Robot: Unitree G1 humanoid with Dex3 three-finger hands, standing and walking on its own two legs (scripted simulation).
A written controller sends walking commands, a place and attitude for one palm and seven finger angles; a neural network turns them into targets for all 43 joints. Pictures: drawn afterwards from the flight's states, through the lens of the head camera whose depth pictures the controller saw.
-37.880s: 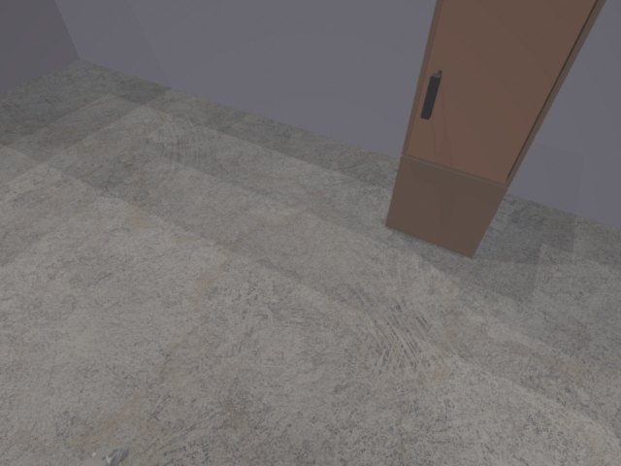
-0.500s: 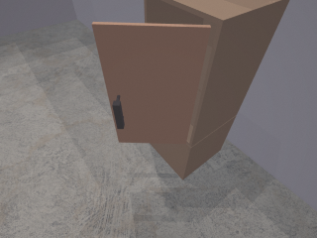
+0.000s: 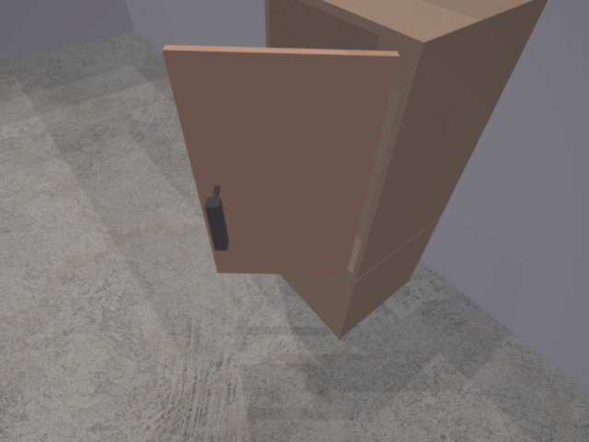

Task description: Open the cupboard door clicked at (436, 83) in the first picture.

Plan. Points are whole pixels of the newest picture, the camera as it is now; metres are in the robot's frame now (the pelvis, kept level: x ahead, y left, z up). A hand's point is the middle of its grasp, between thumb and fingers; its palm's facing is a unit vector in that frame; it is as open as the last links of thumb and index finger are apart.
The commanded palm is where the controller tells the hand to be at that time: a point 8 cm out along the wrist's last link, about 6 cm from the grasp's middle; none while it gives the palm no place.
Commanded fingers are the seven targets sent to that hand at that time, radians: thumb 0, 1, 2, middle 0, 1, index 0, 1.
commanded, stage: raise the hand with hooked fingers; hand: left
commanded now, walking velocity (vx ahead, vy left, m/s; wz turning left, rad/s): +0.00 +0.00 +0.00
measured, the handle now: (219, 217) +0.55 +0.19 -0.09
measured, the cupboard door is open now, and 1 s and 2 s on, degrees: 51 51 51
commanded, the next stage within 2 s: none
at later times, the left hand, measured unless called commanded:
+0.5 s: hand (180, 441) +0.15 +0.17 -0.10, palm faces +0.14 -0.99 -0.02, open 8.7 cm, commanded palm +0.14 +0.23 -0.07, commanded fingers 0.00 0.36 0.67 -0.24 -0.64 -0.24 -0.64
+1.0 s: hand (146, 393) +0.20 +0.22 -0.07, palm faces +0.13 -0.99 -0.07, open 11.7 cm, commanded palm +0.17 +0.27 -0.07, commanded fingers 0.00 -0.22 0.42 -0.28 -1.02 -0.28 -1.02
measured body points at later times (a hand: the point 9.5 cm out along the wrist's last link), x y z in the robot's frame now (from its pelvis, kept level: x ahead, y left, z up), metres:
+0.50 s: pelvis -0.01 -0.06 -0.10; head +0.06 -0.03 +0.35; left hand +0.13 +0.22 -0.10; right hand +0.25 -0.30 -0.13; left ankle +0.03 +0.08 -0.74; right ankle -0.02 -0.14 -0.74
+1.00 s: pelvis -0.03 -0.04 -0.11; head +0.05 -0.03 +0.33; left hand +0.18 +0.28 -0.06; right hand +0.11 -0.30 -0.21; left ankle +0.03 +0.08 -0.74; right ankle -0.03 -0.14 -0.74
